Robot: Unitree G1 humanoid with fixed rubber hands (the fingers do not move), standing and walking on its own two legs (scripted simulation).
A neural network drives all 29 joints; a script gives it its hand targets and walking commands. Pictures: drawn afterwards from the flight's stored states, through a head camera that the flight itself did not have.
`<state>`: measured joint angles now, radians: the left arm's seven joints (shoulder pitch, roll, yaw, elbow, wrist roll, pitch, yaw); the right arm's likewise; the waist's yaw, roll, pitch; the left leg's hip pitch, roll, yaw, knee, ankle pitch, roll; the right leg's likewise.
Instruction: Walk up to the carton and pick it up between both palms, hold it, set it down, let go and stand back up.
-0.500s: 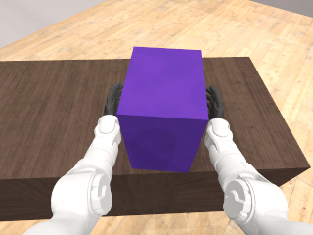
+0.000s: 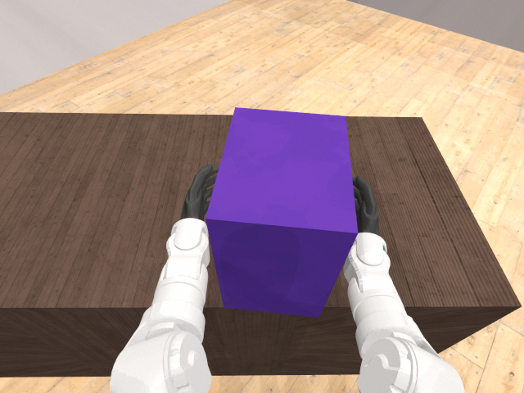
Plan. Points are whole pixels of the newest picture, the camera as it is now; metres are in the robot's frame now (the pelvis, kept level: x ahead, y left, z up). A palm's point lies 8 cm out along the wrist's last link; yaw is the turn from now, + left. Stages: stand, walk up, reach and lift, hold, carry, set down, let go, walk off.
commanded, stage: reach and lift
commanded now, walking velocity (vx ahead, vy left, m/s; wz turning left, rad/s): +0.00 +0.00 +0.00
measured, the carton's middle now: (279, 219) +0.41 -0.01 +0.01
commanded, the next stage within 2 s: none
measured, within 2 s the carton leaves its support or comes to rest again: leaves its support in 1.60 s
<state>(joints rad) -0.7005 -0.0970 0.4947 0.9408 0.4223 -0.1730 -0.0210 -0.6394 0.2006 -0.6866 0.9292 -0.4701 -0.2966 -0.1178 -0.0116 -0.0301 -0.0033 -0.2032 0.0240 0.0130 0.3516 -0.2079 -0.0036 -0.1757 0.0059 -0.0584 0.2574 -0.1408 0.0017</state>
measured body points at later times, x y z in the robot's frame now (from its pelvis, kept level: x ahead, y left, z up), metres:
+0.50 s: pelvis +0.00 +0.00 +0.00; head +0.04 +0.03 +0.45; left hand +0.40 +0.13 +0.05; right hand +0.38 -0.15 +0.05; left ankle -0.02 +0.11 -0.75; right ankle -0.01 -0.12 -0.75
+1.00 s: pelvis +0.00 +0.01 +0.00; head +0.04 +0.03 +0.45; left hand +0.41 +0.13 +0.05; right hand +0.38 -0.14 +0.05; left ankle -0.02 +0.11 -0.75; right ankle -0.01 -0.12 -0.75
